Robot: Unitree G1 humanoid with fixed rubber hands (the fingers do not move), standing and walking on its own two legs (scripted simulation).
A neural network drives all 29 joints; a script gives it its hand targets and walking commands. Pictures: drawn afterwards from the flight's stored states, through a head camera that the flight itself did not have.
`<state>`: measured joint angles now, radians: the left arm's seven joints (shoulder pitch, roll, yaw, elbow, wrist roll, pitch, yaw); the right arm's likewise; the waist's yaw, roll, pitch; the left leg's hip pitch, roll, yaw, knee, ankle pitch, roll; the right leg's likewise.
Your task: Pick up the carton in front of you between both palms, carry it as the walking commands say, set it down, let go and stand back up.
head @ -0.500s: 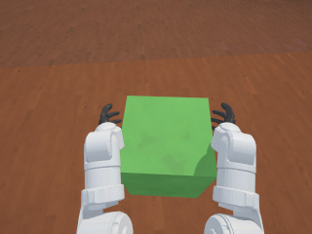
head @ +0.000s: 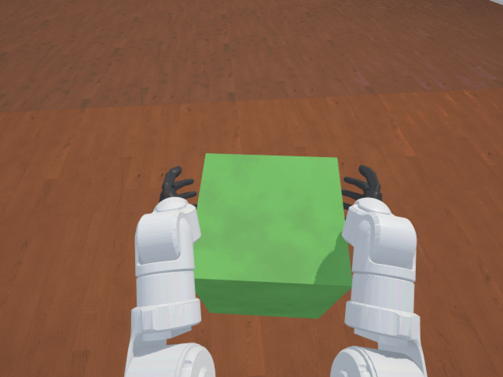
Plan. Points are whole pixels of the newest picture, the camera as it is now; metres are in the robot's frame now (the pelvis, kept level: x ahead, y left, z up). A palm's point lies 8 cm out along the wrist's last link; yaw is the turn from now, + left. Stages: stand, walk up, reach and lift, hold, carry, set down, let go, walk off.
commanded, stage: carry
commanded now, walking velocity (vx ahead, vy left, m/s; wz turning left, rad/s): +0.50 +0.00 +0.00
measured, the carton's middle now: (266, 243) +0.34 +0.00 +0.03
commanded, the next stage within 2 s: none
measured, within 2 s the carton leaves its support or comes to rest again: neither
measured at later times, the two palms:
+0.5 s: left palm (184, 126) +0.51 +0.16 +0.16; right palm (333, 117) +0.54 -0.12 +0.16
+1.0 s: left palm (209, 34) +0.85 +0.15 +0.22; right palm (322, 30) +0.84 -0.13 +0.23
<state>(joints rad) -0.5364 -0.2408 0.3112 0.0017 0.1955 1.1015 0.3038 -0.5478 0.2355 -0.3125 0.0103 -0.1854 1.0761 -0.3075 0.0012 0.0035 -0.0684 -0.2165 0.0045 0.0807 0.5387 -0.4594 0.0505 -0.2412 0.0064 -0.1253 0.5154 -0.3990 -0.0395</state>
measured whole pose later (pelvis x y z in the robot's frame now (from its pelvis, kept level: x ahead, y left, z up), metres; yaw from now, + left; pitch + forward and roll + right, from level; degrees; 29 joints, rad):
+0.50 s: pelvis +0.18 -0.01 +0.01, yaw +0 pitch +3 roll +0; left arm -0.64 -0.23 0.29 -0.13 0.12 1.20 0.36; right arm -0.69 0.20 -0.36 -0.06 -0.16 1.14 -0.33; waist 0.10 0.00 -0.03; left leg -0.66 0.03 0.06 1.29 -0.57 0.05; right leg -0.14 0.03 -0.10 0.44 -0.47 -0.04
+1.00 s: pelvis +0.49 +0.03 +0.06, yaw -2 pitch +5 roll -1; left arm -0.65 -0.22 0.33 -0.26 0.20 1.19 0.32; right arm -0.71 0.22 -0.28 -0.17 -0.10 1.17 -0.34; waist -0.08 0.00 -0.01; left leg -0.22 -0.03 0.11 0.41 -0.40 0.09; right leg -0.77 -0.05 -0.06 0.94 -0.29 -0.03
